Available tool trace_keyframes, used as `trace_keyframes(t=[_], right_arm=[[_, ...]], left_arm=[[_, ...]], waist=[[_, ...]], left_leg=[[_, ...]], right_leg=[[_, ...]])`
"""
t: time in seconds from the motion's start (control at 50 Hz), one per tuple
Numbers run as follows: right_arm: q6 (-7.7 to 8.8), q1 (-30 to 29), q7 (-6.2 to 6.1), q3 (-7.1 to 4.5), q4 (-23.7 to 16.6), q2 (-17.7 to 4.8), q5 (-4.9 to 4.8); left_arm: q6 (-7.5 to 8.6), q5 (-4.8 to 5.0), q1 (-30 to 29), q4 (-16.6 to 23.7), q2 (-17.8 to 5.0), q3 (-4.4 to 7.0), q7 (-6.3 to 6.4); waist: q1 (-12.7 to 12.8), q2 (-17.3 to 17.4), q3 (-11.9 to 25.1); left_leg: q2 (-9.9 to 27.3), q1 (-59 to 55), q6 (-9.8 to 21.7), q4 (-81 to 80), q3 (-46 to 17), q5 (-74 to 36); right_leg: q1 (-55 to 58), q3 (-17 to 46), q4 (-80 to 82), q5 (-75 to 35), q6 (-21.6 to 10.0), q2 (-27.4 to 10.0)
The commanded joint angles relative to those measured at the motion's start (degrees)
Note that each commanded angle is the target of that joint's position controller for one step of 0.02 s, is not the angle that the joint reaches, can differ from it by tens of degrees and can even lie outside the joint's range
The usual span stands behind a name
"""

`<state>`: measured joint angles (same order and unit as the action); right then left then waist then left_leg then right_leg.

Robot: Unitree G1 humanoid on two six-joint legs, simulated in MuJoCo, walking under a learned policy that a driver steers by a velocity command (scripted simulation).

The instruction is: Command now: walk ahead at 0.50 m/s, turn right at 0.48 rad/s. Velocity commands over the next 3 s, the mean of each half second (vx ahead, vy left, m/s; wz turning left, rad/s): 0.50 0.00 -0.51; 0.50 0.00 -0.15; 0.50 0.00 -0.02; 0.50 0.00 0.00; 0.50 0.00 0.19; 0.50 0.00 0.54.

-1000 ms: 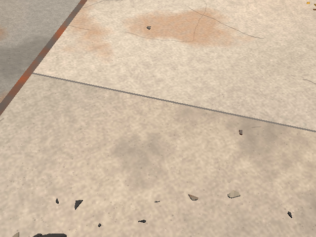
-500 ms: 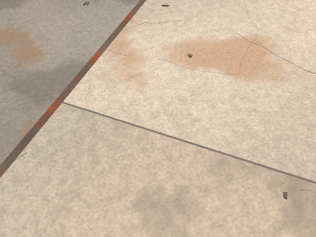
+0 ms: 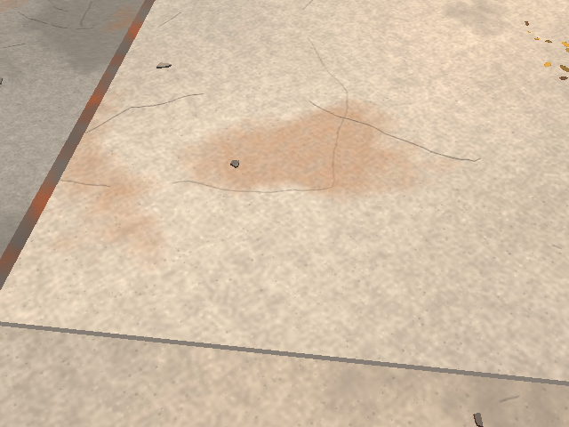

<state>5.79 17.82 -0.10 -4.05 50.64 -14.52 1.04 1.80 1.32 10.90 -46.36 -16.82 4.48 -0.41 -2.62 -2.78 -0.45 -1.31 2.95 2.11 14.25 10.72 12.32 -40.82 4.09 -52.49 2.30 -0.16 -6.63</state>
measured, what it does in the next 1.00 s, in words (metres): walks ahead, turning right: right foot, then left foot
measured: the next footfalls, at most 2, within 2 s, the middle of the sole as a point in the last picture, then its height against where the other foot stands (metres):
right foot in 0.22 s outside the picture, level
left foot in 0.72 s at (287, 382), level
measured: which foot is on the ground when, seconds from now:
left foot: down 0.00-0.22, up 0.24-0.70, down 0.72-1.00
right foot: up 0.00-0.20, down 0.22-0.74, up 0.76-1.00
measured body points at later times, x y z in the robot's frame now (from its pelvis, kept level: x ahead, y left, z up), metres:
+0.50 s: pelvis +0.27 -0.08 +0.00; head +0.30 -0.10 +0.45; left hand +0.42 +0.18 -0.11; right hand +0.39 -0.38 -0.09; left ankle +0.45 +0.08 -0.68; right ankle +0.24 -0.14 -0.75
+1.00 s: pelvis +0.56 -0.09 +0.00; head +0.59 -0.09 +0.45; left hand +0.80 +0.10 -0.10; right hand +0.51 -0.36 -0.12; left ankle +0.57 +0.00 -0.75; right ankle +0.61 -0.29 -0.68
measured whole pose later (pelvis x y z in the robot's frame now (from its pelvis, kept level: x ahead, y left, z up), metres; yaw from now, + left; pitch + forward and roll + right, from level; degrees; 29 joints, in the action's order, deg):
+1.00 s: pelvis +0.56 -0.09 +0.00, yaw -19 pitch +2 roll +1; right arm 5.2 19.5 1.2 -2.6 49.2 -14.6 0.0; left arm 3.4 0.2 10.9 -40.8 -16.5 3.4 0.2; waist -3.1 -2.5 -0.5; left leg -3.5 7.8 3.6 16.0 1.8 10.2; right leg -38.0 2.8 -51.2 8.1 0.2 -6.3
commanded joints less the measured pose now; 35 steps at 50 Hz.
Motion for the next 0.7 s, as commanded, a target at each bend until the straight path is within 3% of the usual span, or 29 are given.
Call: trace_keyframes(t=[0.02,0.08,0.12,0.16,0.18,0.2,0.22,0.24,0.26,0.28,0.3,0.32,0.34,0.36,0.42,0.48,0.52,0.58,0.64,0.68,0.7], right_arm=[[0.62,-3.58,-0.81,-1.91,-3.71,-9.06,-0.4],[-0.55,-0.68,-0.98,-2.44,-2.39,-10.3,-1.18],[-1.52,-0.04,-1.03,-2.79,-1.87,-11.11,-1.79],[-2.33,-1.32,-1.3,-3.23,-2.25,-12.72,-2.21],[-2.8,-1.98,-1.48,-3.43,-2.5,-13.48,-2.4],[-3.22,-3.11,-1.58,-3.37,-2.74,-13.68,-2.66],[-2.97,-2.83,-1.73,-2.79,-3.31,-12.49,-2.14],[-1.69,1.36,-1.1,-0.25,-6.31,-3.76,0.42],[0.97,-1.27,-0.26,0.18,-7.72,-5.64,-1.4],[2.44,-7.46,0.42,-0.73,-9.34,-9.01,-3.73],[3.18,-8.84,0.42,-0.36,-9.69,-8.51,-3.55],[3.27,-8.82,-0.03,-0.59,-8.89,-8.56,-2.01],[2.66,-8.03,-0.18,-1.21,-8.45,-9.58,-1.08],[1.81,-7.11,-0.05,-1.43,-8.45,-9.58,-0.87],[0.19,-7.81,-0.08,-0.77,-9.02,-6.86,-0.25],[0.08,-13.52,0.33,0.3,-10.24,-4.76,-0.27],[0.37,-17.28,0.87,0.72,-11.02,-4.27,-0.78],[0.76,-20.91,1.47,0.54,-12.37,-5.64,-1.52],[1.38,-21.31,2.12,0.1,-13.21,-7.11,-1.39],[1.72,-17.23,2.19,-0.47,-12.4,-8.22,-1.4],[1.86,-11.2,1.97,-1.4,-10.58,-9.74,-1.12]], left_arm=[[0.63,-0.31,-4.06,4.52,-0.48,-0.42,-1.15],[0.6,-0.25,-8.96,7.27,-0.34,-0.76,-2.17],[0.54,-0.19,-10.37,8.93,-0.91,-0.62,-2.82],[0.32,-0.16,-8.28,9.66,-2.57,0.22,-3.16],[0.16,-0.03,-4.31,9.14,-4.08,1.08,-3.12],[0.13,0.17,3.5,7.38,-6.55,2.57,-2.81],[-0.24,0.17,13.04,4.94,-10.89,4.73,-1.75],[-0.3,0.59,13.47,4.49,-17.69,5.89,-0.83],[0.74,-0.14,14.63,6.84,-15.77,4.82,-1.23],[1.49,-0.61,13.37,6.4,-11.56,3.65,-1.45],[1.95,-0.24,10.52,6.56,-9.37,3.05,-1.37],[2.04,-0.25,5.95,7.4,-7.39,2.41,-1.29],[2.09,-0.79,2.96,8.57,-5.53,1.72,-1.08],[2.06,-1.17,1.87,9.3,-5.42,1.55,-0.86],[2.39,-0.86,2.92,9.04,-7.16,1.91,0.12],[2.28,-0.6,5.25,7.82,-7.31,1.84,0.88],[2.22,-0.53,7.36,6.87,-7.43,1.78,0.91],[2.21,-0.3,10.08,5.23,-7.78,1.77,0.65],[1.72,-0.38,11.31,4.08,-8.08,1.89,0.85],[1.21,-0.45,10.28,3.97,-8.48,2.02,1.01],[1.02,-0.53,9.48,4.23,-7.66,1.67,1.04]], waist=[[0.2,5.07,-3.33],[-1.62,4.55,-5.09],[-1.38,5.13,-5.21],[0.97,7.11,-2.45],[3.51,8.14,0.31],[8.16,7.55,4.36],[12.52,4.21,9.54],[6.74,-11.56,12.49],[8.41,-8.34,22.71],[10.18,-3.78,16.33],[8.29,-1.1,10.59],[5.46,2.26,6.73],[3.36,1.82,5.14],[2.06,1.32,4.49],[1.47,1.6,2.85],[3.97,-0.12,1.28],[6.08,-1.17,0.59],[7.7,-1.74,-1.1],[7.17,-2.53,-1.74],[4.54,-3.88,-0.49],[1.45,-3.12,3.24]], left_leg=[[15.59,2.75,7.18,-7.58,-3.1,-15.31],[17.61,-3.7,6.86,-5.72,-1.44,-17.45],[18.79,-7.7,6.04,-2.7,-0.39,-23.19],[18.83,-9.52,4.71,4.06,1.32,-41.35],[18.39,-9.49,4.0,10.56,2.07,-50.47],[16.62,-6.7,2.56,21.27,3.46,-53.27],[14.28,4.52,-0.08,36.77,3.76,-41.86],[3.97,30.43,-3.88,57.65,1.64,10.41],[-1.4,39.7,-4.02,67.69,-13.46,23.0],[2.07,45.6,-2.48,67.57,-16.36,17.89],[4.69,45.11,-1.25,62.89,-15.93,12.98],[6.81,41.2,-1.31,57.44,-15.78,9.79],[8.09,36.58,-1.58,53.86,-16.01,7.83],[8.34,33.75,-2.11,51.86,-15.96,6.8],[8.05,32.33,-4.65,43.22,-13.8,1.9],[6.65,30.02,-5.47,29.42,-12.5,-11.41],[5.08,27.39,-5.22,22.43,-11.81,-18.71],[4.47,28.5,-3.91,17.77,-12.52,-19.21],[3.97,30.06,-1.47,14.7,-12.73,-13.07],[2.53,24.79,0.53,12.91,-11.05,-9.09],[1.37,16.29,2.15,11.6,-9.86,-10.04]], right_leg=[[1.65,-2.28,8.01,-6.53,-0.38,-0.5],[-0.65,-4.35,13.02,-3.79,-1.68,0.04],[-0.71,-6.09,14.85,0.84,-3.08,1.03],[5.3,-9.42,15.34,6.69,-5.22,4.37],[11.08,-11.08,15.27,9.43,-6.54,6.78],[21.91,-11.97,18.59,7.48,-8.41,9.5],[39.16,-6.36,21.11,4.72,-11.04,8.35],[57.72,22.73,24.22,8.1,-19.82,-6.42],[64.77,45.61,34.29,15.88,-26.44,-13.56],[62.03,38.0,35.88,13.47,-22.73,-11.93],[54.18,29.79,35.35,9.81,-20.34,-9.35],[45.22,23.9,35.58,4.35,-18.34,-6.93],[38.81,19.95,36.68,-1.33,-17.56,-5.26],[35.0,18.6,37.96,-3.67,-17.54,-4.47],[29.23,12.65,39.91,-10.39,-17.49,-2.95],[27.04,6.85,40.29,-8.76,-14.36,0.36],[26.82,5.99,40.33,-3.54,-12.96,0.81],[31.18,8.7,38.96,0.39,-12.62,-1.9],[37.9,11.65,35.4,-2.63,-11.74,-5.08],[39.88,11.68,31.17,-11.93,-10.36,-5.07],[39.42,9.55,24.35,-20.23,-9.08,-2.32]])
